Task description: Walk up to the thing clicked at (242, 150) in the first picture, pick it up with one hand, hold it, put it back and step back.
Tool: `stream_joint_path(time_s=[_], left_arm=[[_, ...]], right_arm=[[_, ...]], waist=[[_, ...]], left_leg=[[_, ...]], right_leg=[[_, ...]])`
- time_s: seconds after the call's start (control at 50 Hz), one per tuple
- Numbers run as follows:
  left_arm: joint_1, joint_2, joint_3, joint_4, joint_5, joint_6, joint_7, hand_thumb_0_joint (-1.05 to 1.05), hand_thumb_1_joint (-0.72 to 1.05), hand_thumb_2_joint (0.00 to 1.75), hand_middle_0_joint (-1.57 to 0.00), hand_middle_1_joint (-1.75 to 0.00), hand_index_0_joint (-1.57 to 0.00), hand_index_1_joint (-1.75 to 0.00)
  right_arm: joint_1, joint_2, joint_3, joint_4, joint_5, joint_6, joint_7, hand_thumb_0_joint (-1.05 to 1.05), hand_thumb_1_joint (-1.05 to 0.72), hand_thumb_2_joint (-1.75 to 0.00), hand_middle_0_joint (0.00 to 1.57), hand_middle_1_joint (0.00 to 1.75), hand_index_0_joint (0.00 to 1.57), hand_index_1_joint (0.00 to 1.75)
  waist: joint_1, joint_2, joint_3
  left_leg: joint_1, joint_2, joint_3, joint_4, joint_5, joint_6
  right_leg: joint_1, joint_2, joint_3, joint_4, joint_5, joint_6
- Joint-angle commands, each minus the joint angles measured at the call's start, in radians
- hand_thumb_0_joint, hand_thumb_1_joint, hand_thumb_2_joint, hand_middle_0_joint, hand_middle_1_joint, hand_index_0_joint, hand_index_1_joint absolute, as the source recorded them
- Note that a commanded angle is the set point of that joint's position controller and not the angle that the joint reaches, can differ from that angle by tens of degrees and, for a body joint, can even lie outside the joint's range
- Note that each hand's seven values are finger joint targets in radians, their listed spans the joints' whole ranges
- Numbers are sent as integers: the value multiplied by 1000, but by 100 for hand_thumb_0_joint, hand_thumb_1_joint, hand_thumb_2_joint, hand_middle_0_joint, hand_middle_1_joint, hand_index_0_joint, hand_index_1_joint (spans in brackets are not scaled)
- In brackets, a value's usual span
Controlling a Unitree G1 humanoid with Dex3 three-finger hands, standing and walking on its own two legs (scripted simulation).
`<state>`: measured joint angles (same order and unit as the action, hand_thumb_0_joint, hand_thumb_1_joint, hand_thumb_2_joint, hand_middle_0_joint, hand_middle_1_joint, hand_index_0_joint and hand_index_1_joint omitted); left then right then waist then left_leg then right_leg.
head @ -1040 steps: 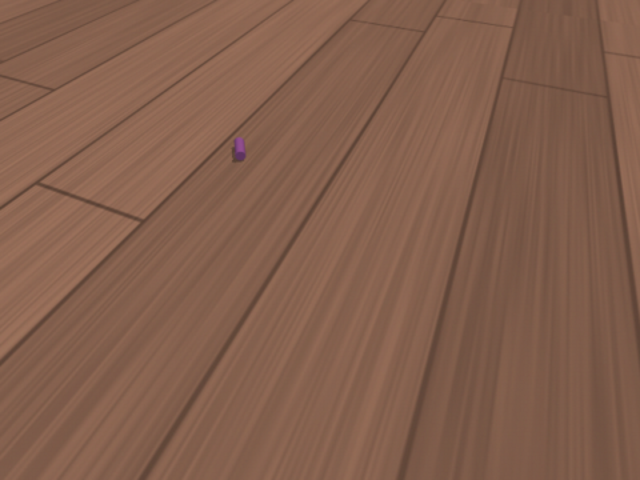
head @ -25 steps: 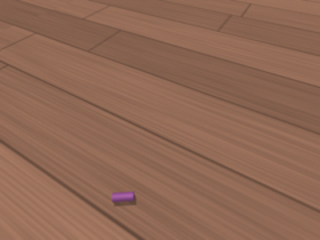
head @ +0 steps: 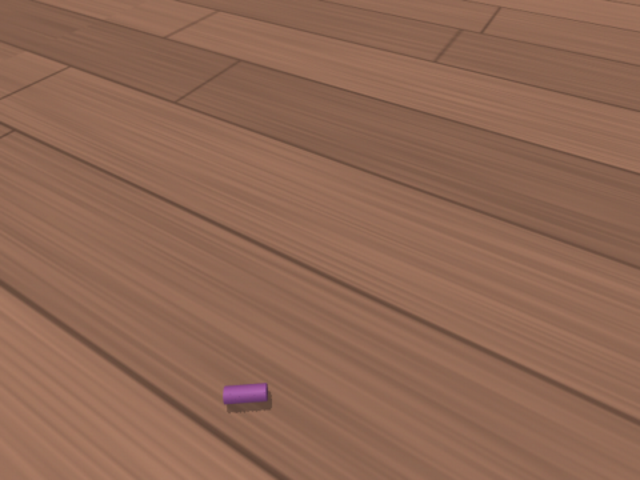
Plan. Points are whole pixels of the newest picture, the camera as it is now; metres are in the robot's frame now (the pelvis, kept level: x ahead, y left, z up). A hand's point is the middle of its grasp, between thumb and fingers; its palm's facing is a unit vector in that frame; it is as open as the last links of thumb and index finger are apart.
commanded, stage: stand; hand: left
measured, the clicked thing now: (245, 393) +0.48 +0.24 -0.76
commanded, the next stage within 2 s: walk up in 0.04 s
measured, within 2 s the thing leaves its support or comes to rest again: neither
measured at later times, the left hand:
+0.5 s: hand out of the picture +0.11 +0.20 -0.15, palm faces -0.01 -0.93 -0.38, open 7.4 cm
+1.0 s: hand (174, 468) +0.17 +0.22 -0.16, palm faces +0.01 -0.92 -0.38, open 7.4 cm
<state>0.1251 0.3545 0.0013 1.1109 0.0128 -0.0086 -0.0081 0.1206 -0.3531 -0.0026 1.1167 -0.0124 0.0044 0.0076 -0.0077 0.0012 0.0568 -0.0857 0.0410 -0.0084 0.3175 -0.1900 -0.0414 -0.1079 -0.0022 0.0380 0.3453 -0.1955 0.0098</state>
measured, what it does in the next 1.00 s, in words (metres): steps on the spot: left foot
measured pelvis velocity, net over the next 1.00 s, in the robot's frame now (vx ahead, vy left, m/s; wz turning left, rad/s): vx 0.08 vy -0.04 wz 0.01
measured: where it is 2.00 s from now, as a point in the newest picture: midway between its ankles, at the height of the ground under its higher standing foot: outside the picture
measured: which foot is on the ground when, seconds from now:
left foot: down 0.00-0.30, up 0.32-0.64, down 0.66-1.00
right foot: down 0.00-1.00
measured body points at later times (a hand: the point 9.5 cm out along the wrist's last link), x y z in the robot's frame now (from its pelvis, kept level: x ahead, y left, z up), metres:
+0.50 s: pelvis +0.06 -0.06 -0.01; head +0.09 -0.08 +0.44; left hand +0.11 +0.25 -0.12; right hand +0.10 -0.38 -0.15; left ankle +0.05 +0.10 -0.70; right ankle +0.05 -0.15 -0.75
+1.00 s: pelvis +0.08 -0.04 -0.01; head +0.10 -0.05 +0.44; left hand +0.17 +0.27 -0.13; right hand +0.23 -0.33 -0.13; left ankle +0.12 +0.08 -0.75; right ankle +0.05 -0.16 -0.75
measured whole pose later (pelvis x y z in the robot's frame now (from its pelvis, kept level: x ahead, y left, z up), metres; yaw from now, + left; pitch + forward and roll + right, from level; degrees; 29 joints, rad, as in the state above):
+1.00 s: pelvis +0.08 -0.04 -0.01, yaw +0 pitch -4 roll +0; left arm 0.12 0.36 0.02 1.03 0.00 -0.01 0.00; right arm 0.04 -0.36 -0.02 0.97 0.00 0.02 0.01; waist 0.02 0.03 0.10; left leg -0.23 0.01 -0.02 0.51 -0.21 -0.01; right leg -0.11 0.00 -0.02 0.50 -0.33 -0.01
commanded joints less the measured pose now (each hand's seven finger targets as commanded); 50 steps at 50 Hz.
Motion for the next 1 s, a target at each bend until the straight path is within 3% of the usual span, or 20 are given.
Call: stream_joint_path(time_s=[0.0, 0.06, 0.12, 0.18, 0.24, 0.26, 0.28, 0.3, 0.32, 0.38, 0.44, 0.54, 0.6, 0.62, 0.66, 0.68, 0.7, 0.74, 0.82, 0.98], left_arm=[[-31, 225, 39, -62, -5, -24, 19, 0, 90, 90, -20, -30, -20, -30], [-35, 228, 87, -112, 20, 1, -10, 0, 90, 90, -20, -30, -20, -30], [-2, 224, 106, -148, 23, 15, -24, 0, 90, 90, -20, -30, -20, -30], [21, 209, 110, -172, 14, -7, -37, 0, 90, 90, -20, -30, -20, -30], [166, 202, 117, -125, 22, -26, -26, 0, 90, 90, -20, -30, -20, -30], [220, 281, 138, -113, 24, -28, -13, 0, 90, 90, -20, -30, -20, -30], [183, 327, 143, -147, 29, -29, -2, 0, 90, 90, -20, -30, -20, -30], [111, 355, 145, -179, 30, -23, 0, 0, 90, 90, -20, -30, -20, -30], [72, 343, 144, -202, 31, -20, 1, 0, 90, 90, -20, -30, -20, -30], [56, 239, 108, -221, 5, -37, 11, 0, 90, 90, -20, -30, -20, -30], [110, 236, 104, -216, -3, -50, 20, 0, 90, 90, -20, -30, -20, -30], [87, 247, 104, -234, -9, -41, 36, 0, 90, 90, -20, -30, -20, -30], [44, 249, 97, -247, -24, -28, 38, 0, 90, 90, -20, -30, -20, -30], [36, 247, 93, -251, -28, -25, 39, 0, 90, 90, -20, -30, -20, -30], [62, 205, 87, -259, -42, -18, 39, 0, 90, 90, -20, -30, -20, -30], [85, 196, 86, -227, -47, -5, 42, 0, 90, 90, -20, -30, -20, -30], [91, 200, 84, -198, -37, -2, 46, 0, 90, 90, -20, -30, -20, -30], [79, 195, 76, -185, -26, -9, 40, 0, 90, 90, -20, -30, -20, -30], [48, 251, 78, -164, -10, -30, 36, 0, 90, 90, -20, -30, -20, -30], [-56, 237, 60, -130, -10, -31, 28, 0, 90, 90, -20, -30, -20, -30]], right_arm=[[-39, -213, -44, -53, 4, -27, -12, 0, -90, -90, 20, 30, 20, 30], [105, -291, -95, -69, -15, -43, -15, 0, -90, -90, 20, 30, 20, 30], [71, -352, -130, -122, -24, -56, -21, 0, -90, -90, 20, 30, 20, 30], [44, -305, -121, -161, -31, -64, -16, 0, -90, -90, 20, 30, 20, 30], [-3, -217, -95, -212, -7, -42, -7, 0, -90, -90, 20, 30, 20, 30], [16, -159, -76, -233, 6, -35, -10, 0, -90, -90, 20, 30, 20, 30], [37, -134, -64, -248, 7, -22, -17, 0, -90, -90, 20, 30, 20, 30], [89, -197, -82, -229, 4, -11, -22, 0, -90, -90, 20, 30, 20, 30], [109, -223, -95, -216, 1, -10, -22, 0, -90, -90, 20, 30, 20, 30], [163, -199, -76, -185, 10, -12, -16, 0, -90, -90, 20, 30, 20, 30], [160, -189, -67, -193, 5, -4, -17, 0, -90, -90, 20, 30, 20, 30], [117, -181, -70, -208, -6, 0, -19, 0, -90, -90, 20, 30, 20, 30], [122, -185, -83, -203, -8, -3, -16, 0, -90, -90, 20, 30, 20, 30], [126, -201, -89, -204, -10, -8, -15, 0, -90, -90, 20, 30, 20, 30], [82, -286, -109, -234, -8, -15, -18, 0, -90, -90, 20, 30, 20, 30], [31, -284, -101, -241, 2, -16, -15, 0, -90, -90, 20, 30, 20, 30], [-9, -273, -99, -240, 7, -12, -14, 0, -90, -90, 20, 30, 20, 30], [-45, -240, -86, -246, 5, -1, -13, 0, -90, -90, 20, 30, 20, 30], [-51, -204, -72, -235, 21, -1, -10, 0, -90, -90, 20, 30, 20, 30], [-92, -195, -59, -183, 18, -3, 1, 0, -90, -90, 20, 30, 20, 30]], waist=[[4, 6, -79], [-32, 49, -27], [-17, 140, 115], [19, 168, 98], [76, 85, 22], [87, -154, 1], [74, -198, -18], [54, -123, -9], [37, -122, 51], [5, -116, 17], [27, -106, -35], [27, -129, -54], [-1, -111, -51], [-10, -81, -57], [19, 89, -134], [32, 119, -139], [43, 160, -105], [50, 167, -99], [26, 67, -116], [8, -48, -77]], left_leg=[[35, 93, -59, -31, 160, 55], [83, 134, -170, -75, -402, 156], [-46, 366, -377, -213, -429, 299], [-19, 277, -216, -76, -76, 247], [-145, 85, 22, 215, 96, 116], [-262, -15, 74, 411, -114, 62], [-373, -84, -8, 523, -389, 47], [-304, -48, -85, 601, -422, 55], [-302, -28, -86, 653, -403, 60], [-337, -2, -133, 609, -275, 58], [-322, -21, -104, 533, -257, 47], [-234, -1, -47, 341, -166, 62], [-124, -30, 2, 198, 12, 86], [-56, -12, -23, 145, 198, 97], [-2, 171, -243, 112, 563, 185], [-58, 226, -305, 131, 505, 263], [-119, 253, -333, 123, 452, 282], [-118, 190, -219, 130, 395, 221], [-105, 53, -97, 225, 289, 96], [-2, 60, -97, 128, 255, 99]], right_leg=[[-14, -116, 77, -53, 211, -32], [-234, -10, 15, 118, -318, -62], [-374, -44, 42, 483, -317, -37], [-302, -88, 37, 295, -296, -53], [31, -18, -3, -17, 31, -43], [102, -145, 205, -93, 94, -53], [104, -290, 419, -171, -48, -129], [-27, -346, 460, -186, -293, -209], [-92, -337, 440, -173, -311, -244], [14, -225, 185, -84, 179, -169], [97, -243, 133, -1, 515, -191], [77, -259, 80, 110, 708, -188], [-13, -219, 45, 198, 641, -139], [-73, -205, 43, 222, 563, -111], [-101, -58, -31, 348, 242, -30], [-65, -3, -36, 361, -1, -22], [-36, -8, -26, 344, -143, -30], [-21, -25, -13, 206, -154, -46], [0, -159, 111, 83, 240, -86], [-60, -132, 74, 6, 202, -43]])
